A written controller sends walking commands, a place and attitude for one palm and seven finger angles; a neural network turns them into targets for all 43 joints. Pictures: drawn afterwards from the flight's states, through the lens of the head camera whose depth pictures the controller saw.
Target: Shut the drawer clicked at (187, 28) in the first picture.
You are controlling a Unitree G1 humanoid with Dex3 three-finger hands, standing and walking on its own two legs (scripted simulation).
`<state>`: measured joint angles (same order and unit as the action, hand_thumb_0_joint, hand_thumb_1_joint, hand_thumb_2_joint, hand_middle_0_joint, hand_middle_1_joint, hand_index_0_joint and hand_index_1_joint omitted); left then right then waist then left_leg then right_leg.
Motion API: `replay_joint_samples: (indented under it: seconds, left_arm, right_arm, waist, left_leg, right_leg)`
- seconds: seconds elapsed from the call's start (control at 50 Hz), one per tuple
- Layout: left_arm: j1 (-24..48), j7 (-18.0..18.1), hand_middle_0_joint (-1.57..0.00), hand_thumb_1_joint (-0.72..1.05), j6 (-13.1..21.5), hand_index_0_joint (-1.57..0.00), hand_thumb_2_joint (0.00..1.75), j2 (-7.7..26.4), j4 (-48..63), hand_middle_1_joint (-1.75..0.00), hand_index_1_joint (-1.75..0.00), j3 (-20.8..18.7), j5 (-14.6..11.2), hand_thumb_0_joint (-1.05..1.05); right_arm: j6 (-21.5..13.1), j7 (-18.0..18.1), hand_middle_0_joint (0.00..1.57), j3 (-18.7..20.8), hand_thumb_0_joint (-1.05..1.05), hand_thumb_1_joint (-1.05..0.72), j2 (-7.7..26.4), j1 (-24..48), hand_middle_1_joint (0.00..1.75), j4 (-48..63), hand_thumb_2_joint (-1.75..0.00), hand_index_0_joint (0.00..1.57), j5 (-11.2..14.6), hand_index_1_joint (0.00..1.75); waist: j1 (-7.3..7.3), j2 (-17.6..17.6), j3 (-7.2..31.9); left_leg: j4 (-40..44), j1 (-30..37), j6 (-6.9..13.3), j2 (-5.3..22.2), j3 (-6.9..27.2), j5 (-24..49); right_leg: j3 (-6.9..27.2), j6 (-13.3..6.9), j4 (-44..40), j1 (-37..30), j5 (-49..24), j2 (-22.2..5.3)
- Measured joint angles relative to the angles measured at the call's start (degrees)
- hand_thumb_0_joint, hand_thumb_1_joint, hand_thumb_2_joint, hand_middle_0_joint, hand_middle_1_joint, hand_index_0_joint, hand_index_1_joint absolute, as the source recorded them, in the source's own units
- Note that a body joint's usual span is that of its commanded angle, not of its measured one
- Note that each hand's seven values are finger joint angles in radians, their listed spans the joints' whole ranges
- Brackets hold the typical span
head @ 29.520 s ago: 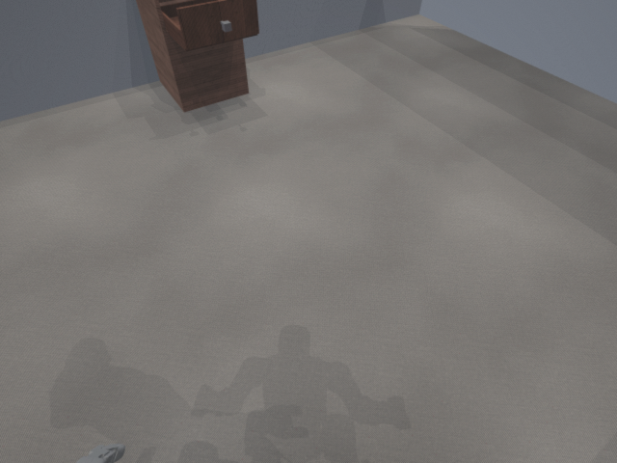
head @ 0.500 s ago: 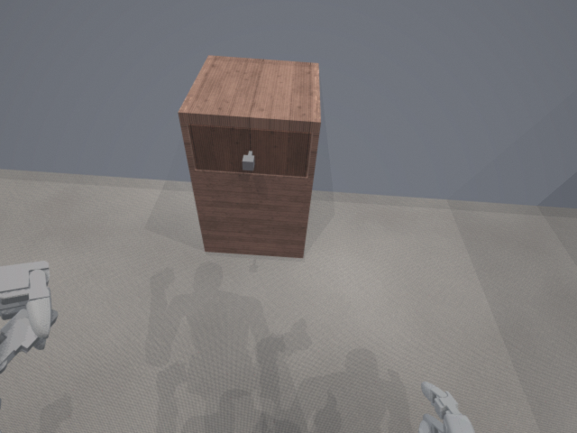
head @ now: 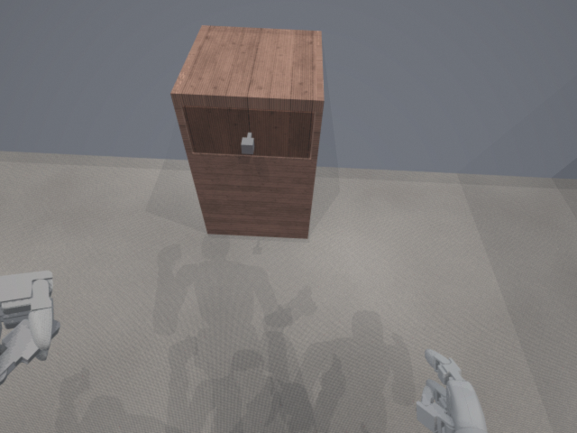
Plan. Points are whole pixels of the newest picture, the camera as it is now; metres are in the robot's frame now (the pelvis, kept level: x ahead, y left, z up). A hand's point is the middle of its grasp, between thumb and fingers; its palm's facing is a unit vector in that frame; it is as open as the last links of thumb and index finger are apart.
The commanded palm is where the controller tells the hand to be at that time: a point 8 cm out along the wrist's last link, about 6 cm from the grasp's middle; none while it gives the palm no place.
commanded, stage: stop stepping back and stand still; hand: left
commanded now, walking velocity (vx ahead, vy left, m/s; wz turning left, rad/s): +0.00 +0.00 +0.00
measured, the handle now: (248, 141) +0.92 +0.17 -0.22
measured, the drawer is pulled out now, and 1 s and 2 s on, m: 0.00 0.00 0.00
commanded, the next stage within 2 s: let the arm hang, fingers relaxed in 0.12 s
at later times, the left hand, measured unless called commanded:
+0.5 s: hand out of the picture +0.05 +0.20 -0.17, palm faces -0.02 -0.97 -0.23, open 3.1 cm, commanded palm none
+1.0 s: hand out of the picture -0.04 +0.19 -0.17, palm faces +0.03 -0.98 -0.20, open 6.9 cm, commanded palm none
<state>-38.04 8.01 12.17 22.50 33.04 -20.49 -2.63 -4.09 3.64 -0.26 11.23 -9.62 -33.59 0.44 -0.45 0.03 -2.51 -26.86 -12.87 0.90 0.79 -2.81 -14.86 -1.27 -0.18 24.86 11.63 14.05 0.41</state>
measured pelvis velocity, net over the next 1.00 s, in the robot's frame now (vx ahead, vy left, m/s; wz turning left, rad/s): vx -0.02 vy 0.02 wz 0.01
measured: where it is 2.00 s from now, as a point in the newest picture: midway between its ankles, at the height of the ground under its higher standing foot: outside the picture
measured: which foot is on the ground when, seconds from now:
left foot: down 0.00-1.00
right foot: down 0.00-1.00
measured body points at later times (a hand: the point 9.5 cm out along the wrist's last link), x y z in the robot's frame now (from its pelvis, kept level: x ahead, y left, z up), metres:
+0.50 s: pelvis -0.02 +0.01 -0.01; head +0.00 +0.02 +0.44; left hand +0.05 +0.25 -0.15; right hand +0.07 -0.24 -0.14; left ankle -0.01 +0.11 -0.74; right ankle -0.01 -0.12 -0.74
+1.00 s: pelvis -0.02 +0.02 +0.00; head -0.01 +0.01 +0.45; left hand -0.04 +0.24 -0.15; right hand -0.04 -0.19 -0.16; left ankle -0.01 +0.11 -0.74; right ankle -0.01 -0.12 -0.74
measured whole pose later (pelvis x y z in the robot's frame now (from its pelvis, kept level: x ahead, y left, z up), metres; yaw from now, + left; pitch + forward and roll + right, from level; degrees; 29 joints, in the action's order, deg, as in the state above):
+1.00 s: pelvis -0.02 +0.02 +0.00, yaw +1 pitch -1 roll +0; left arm -17.0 1.6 -0.5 8.8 -64.9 0.5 0.6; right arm 0.0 1.3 0.4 7.1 -17.8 -64.0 -0.8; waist 0.0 -1.2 -2.4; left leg -23.6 -11.2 2.5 -1.5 -3.0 -11.4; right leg -1.1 1.0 23.8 10.8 11.9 -1.8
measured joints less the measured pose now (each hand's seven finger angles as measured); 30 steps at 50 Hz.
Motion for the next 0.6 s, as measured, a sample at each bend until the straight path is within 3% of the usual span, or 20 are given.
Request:
replay_joint_samples:
  seconds: [0.22, 0.26, 0.34, 0.42, 0.48, 0.5, 0.6]
  left_arm:
    - [0.61, 0.12, -1.4, 0.89, -0.69, -1.41, 0.89, -0.88, -1.02, -1.59, -1.6, 0.58, -0.1, 0.01]
    - [5.49, -2.57, -1.4, 0.9, -0.21, -1.4, 0.89, 0.02, -9.92, -1.59, -1.6, 4.14, 2.06, 0.0]
    - [17.67, -6.55, -1.36, 0.9, -9.08, -1.37, 0.9, -3.3, -41.26, -1.56, -1.56, 13.1, 4.12, 0.0]
    - [22.56, -7.33, -1.26, 0.91, -14.8, -1.26, 0.89, -7.82, -66.24, -1.46, -1.47, 18.19, 4.47, 0.0]
    - [22.8, -7.33, -1.16, 0.91, -15.69, -1.17, 0.89, -10.86, -77.58, -1.37, -1.37, 21.02, 4.31, 0.01]
    - [22.7, -6.02, -1.13, 0.91, -15.5, -1.13, 0.89, -10.91, -80.24, -1.35, -1.33, 20.87, 5.02, 0.01]
    - [21.18, -6.63, -0.95, 0.91, -14.31, -0.95, 0.89, -9.16, -89.28, -1.18, -1.15, 20.11, 3.45, 0.01]
  right_arm:
    - [0.79, 0.51, 0.2, -0.13, 0.01, -0.9, 0.03, -0.54, 0.3, -0.13, -0.9, 0.2, -0.06, 0.3]
    - [-1.16, -2.08, 0.2, 0.83, 0.01, -0.9, 1.71, -0.2, 0.3, -3.06, -0.9, 0.2, 0.0, 0.3]
    - [1.84, -4.45, 0.2, 1.42, 0.01, -0.9, 4.6, 1.4, 0.3, -9.26, -0.9, 0.2, -1.01, 0.3]
    - [3.84, -4.55, 0.2, 0.71, 0.01, -0.91, 3.62, 0.47, 0.3, -12.92, -0.9, 0.2, -1.91, 0.3]
    - [4.39, -4.18, 0.2, 0.05, 0.01, -0.91, 2.43, -1.43, 0.3, -16.18, -0.9, 0.2, -2.01, 0.3]
    - [4.57, -4.02, 0.2, -0.1, 0.01, -0.91, 1.91, -2.22, 0.3, -17.42, -0.9, 0.2, -1.94, 0.3]
    - [5.4, -3.28, 0.2, -0.13, 0.01, -0.91, 0.11, -6.37, 0.3, -23.55, -0.9, 0.2, -1.67, 0.3]
  waist:
    - [0.48, -0.31, 0.51]
    - [1.04, -1.67, 1.66]
    - [1.12, -4.01, 3.62]
    - [-0.4, -1.87, 2.26]
    - [-0.79, 0.31, 0.54]
    - [-0.68, 0.93, 0.04]
    - [0.52, 1.67, -1.37]
  left_leg:
    - [0.82, 0.3, 0.1, -0.09, 0.31, 0.66]
    - [-1.69, -2.3, 0.32, -0.38, 0.92, 0.16]
    - [-6.06, -5.27, 1.15, -1.46, 0.97, -1.67]
    - [-6.02, -4.11, 1.41, -1.93, 0.26, -1.64]
    - [-4.09, -2.66, 1.39, -1.75, 0.03, -0.61]
    - [-3.43, -2.34, 1.32, -1.58, 0.14, -0.19]
    - [-0.55, -1.17, 1.12, -1.16, 0.8, 1.61]
  right_leg:
    - [-0.31, 0.1, -1.35, -0.68, -0.81, -0.06]
    - [-0.96, 0.22, 0.84, 1.47, -0.23, -0.41]
    - [-1.03, 0.76, 6.49, 4.88, 2.46, -1.64]
    - [-0.29, 1.13, 7.87, 4.58, 2.98, -2.15]
    - [-0.06, 1.1, 5.85, 3.2, 1.75, -1.9]
    - [-0.17, 1.01, 4.86, 2.71, 1.18, -1.71]
    - [-0.86, 0.68, 0.07, 0.48, -1.45, -1.15]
